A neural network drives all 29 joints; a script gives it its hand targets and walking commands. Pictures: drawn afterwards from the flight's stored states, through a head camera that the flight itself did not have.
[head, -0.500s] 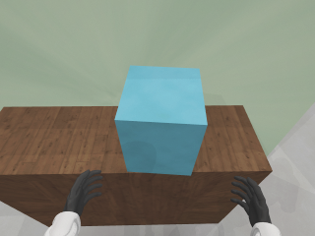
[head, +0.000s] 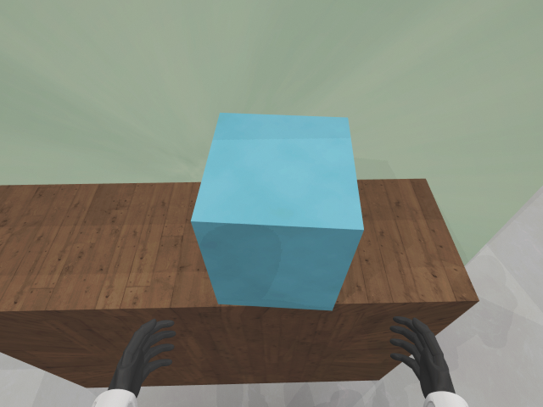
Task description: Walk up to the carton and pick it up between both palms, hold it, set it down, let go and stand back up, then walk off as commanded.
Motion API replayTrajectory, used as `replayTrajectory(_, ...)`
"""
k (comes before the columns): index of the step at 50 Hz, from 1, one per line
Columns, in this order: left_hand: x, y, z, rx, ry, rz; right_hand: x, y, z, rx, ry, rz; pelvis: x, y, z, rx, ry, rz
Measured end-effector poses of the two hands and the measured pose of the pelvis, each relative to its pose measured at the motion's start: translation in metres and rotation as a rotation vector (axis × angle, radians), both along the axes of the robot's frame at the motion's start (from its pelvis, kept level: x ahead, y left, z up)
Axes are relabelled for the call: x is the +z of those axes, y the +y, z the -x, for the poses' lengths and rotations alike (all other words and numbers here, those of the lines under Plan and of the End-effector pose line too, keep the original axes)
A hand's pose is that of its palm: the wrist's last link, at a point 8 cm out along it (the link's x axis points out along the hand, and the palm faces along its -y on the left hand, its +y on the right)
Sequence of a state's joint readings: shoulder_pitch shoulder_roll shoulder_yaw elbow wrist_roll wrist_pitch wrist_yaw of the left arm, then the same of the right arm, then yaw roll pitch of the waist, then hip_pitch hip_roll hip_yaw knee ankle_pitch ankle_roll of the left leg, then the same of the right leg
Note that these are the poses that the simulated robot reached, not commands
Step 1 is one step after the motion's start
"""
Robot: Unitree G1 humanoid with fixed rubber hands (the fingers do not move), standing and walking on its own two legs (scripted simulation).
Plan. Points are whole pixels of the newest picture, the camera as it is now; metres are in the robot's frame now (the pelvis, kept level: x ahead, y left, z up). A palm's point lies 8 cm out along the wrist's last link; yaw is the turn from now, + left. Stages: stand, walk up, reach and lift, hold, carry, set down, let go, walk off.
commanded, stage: set down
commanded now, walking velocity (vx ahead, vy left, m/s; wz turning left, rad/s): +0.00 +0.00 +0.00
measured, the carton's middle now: (278, 216) +0.38 +0.02 +0.04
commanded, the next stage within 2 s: let go in 0.42 s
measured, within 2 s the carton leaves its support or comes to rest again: neither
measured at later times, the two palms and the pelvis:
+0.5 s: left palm (131, 398) +0.13 +0.23 -0.06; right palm (436, 399) +0.14 -0.20 -0.07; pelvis -0.01 +0.00 +0.00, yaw -1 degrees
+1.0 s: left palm out of the picture +0.12 +0.24 -0.09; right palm out of the picture +0.12 -0.23 -0.10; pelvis -0.01 +0.00 -0.01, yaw +0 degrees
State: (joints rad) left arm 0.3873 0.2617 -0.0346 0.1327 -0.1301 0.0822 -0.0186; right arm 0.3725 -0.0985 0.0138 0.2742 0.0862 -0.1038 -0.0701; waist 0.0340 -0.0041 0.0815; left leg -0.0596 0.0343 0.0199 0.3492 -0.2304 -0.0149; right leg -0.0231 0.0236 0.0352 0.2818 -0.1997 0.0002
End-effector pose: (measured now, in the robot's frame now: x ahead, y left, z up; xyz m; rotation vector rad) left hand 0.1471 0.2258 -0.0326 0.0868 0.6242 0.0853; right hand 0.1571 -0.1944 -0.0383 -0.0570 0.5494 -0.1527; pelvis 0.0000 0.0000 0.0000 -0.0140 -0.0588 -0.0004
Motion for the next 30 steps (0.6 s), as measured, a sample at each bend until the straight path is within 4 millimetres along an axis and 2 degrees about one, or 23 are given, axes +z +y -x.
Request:
replayTrajectory(10,-0.019,0.002,0.008,0.014,0.065,-0.018,-0.011,-0.017,0.015,0.003,0.068,0.045,0.0,-0.001,0.0,-0.008,-0.016,-0.001)
replayTrajectory(22,-0.025,0.002,0.013,0.016,0.1,-0.042,-0.024,-0.01,0.017,0.049,0.1,0.031,0.0,0.0,0.009,-0.011,-0.019,-0.004)
replayTrajectory(30,-0.033,0.003,0.022,0.028,0.152,-0.047,-0.033,-0.013,0.022,0.063,0.131,0.039,-0.001,0.001,0.015,-0.009,-0.022,-0.008)
